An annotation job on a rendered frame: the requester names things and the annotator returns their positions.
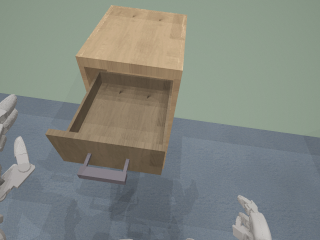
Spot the left robot hand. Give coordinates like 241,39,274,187
0,94,35,202

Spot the drawer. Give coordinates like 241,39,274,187
45,70,173,175

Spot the handle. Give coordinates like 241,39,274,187
77,153,130,185

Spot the right robot hand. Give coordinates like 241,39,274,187
232,195,272,240

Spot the cabinet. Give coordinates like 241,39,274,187
75,5,187,169

